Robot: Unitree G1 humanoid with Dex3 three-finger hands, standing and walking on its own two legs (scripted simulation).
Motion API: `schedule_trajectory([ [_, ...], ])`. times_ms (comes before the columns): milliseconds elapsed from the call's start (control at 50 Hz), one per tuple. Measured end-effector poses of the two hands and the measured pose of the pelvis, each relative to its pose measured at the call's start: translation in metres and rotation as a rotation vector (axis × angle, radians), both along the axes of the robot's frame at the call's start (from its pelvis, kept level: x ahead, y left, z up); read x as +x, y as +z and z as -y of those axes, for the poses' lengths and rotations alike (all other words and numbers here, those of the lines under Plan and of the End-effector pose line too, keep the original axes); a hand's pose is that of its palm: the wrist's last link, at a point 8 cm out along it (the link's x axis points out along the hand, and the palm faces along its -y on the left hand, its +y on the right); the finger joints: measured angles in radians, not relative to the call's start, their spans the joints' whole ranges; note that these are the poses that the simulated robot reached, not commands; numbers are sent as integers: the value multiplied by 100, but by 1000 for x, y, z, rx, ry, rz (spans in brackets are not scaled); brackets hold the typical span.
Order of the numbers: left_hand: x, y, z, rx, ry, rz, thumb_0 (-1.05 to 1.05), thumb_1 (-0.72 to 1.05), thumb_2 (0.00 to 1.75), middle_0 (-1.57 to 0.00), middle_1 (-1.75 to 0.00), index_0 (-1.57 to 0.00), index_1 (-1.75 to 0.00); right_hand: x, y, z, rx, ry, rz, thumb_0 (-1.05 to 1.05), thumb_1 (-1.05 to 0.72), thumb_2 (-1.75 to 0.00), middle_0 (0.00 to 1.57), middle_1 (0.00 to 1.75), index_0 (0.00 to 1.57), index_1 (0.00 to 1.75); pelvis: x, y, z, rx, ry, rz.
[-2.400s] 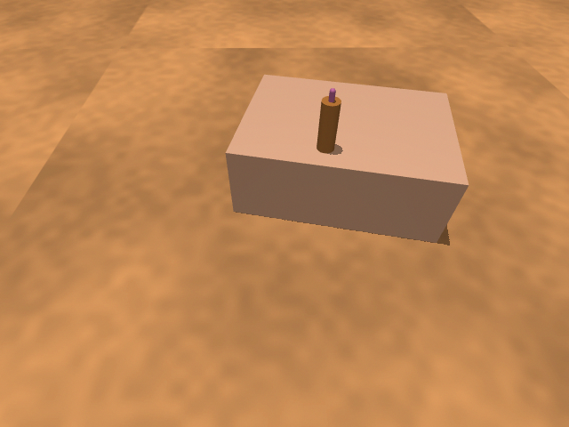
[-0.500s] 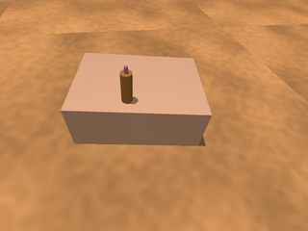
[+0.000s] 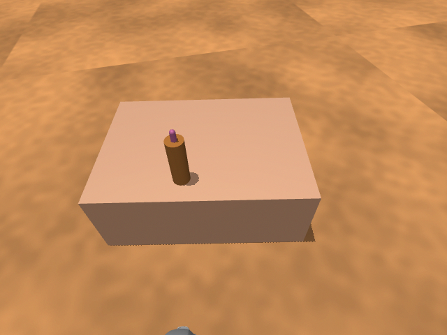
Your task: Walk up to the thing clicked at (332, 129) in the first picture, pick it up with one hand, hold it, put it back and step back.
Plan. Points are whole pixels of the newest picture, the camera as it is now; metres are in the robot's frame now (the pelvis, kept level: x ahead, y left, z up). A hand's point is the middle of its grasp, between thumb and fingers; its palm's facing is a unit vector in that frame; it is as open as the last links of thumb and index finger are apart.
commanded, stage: walk up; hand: left
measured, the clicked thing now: (177, 156) +0.80 +0.24 -0.27
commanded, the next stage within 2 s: none
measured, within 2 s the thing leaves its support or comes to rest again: neither
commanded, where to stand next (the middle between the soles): +0.36 +0.01 m, yaw +2 degrees
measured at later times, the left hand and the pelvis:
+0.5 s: hand (116, 277) +0.28 +0.27 -0.13, palm faces -0.06 -0.92 -0.37, open 7.4 cm; pelvis +0.19 -0.01 -0.01, yaw +0 degrees
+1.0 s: hand (131, 253) +0.35 +0.26 -0.17, palm faces +0.02 -0.93 -0.37, open 7.4 cm; pelvis +0.28 -0.01 -0.02, yaw +2 degrees
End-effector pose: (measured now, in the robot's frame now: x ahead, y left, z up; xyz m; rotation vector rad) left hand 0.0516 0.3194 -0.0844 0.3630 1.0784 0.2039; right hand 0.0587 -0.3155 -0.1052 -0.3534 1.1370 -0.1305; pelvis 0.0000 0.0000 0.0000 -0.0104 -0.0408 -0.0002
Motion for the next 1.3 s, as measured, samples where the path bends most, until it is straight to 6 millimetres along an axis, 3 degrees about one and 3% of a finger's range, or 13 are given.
schedule_trajectory([
  [100,14,-21,-17,-25,40,-63,1,90,89,-21,-30,-21,-30,56,9,-10,-38,33,18,1,-90,-90,21,30,20,30,45,-7,-13,-13,14,-7],
  [180,40,-39,-27,-36,43,-121,1,90,89,-21,-30,-21,-30,95,13,-18,-72,21,80,1,-90,-89,21,30,21,30,77,-15,-25,11,8,-1],
  [280,94,-36,-23,-51,5,-112,1,90,89,-21,-30,-20,-30,115,27,-23,-74,-15,88,1,-90,-89,21,30,21,30,110,-4,-24,15,-1,5],
  [380,151,-25,-13,-56,-26,-68,1,90,89,-20,-30,-20,-30,126,25,-14,-65,-34,37,1,-90,-89,21,30,21,30,143,1,-16,23,-3,7],
  [480,207,-13,3,-24,-48,-24,1,90,89,-20,-30,-20,-30,143,6,8,-36,-61,-13,1,-90,-89,21,30,21,30,180,-4,1,31,-1,5],
  [560,241,-10,16,28,-38,39,1,90,89,-21,-30,-20,-30,172,-19,27,-21,-64,-46,1,-90,-89,21,30,21,30,209,-17,20,11,8,15],
  [720,251,7,29,45,17,6,1,90,89,-21,-30,-21,-30,249,-16,25,17,-11,-31,1,-90,-90,20,30,20,30,251,-2,27,18,15,12],
  [860,260,-17,18,34,54,-74,1,90,89,-21,-30,-21,-30,295,-16,12,-10,-8,-27,1,-90,-90,20,30,20,30,276,-10,19,9,17,8],
  [940,277,-39,10,6,74,-84,1,90,89,-21,-30,-21,-30,313,-18,1,-36,-2,-17,1,-90,-90,20,30,20,30,283,-19,9,13,28,5],
  [1040,291,-48,15,-25,73,-88,1,90,89,-21,-30,-20,-30,335,-13,-10,-30,9,6,1,-90,-89,21,30,21,30,286,-18,7,-5,34,4],
  [1180,291,-42,19,-32,79,-121,1,90,89,-21,-30,-21,-30,363,-9,-22,10,19,32,1,-90,-89,21,30,21,30,297,-8,7,-8,35,-3],
  [1300,297,-31,14,-19,99,-126,1,90,89,-21,-30,-21,-30,374,-7,-26,27,21,23,1,-90,-89,21,30,21,30,303,-2,6,-5,35,1],
])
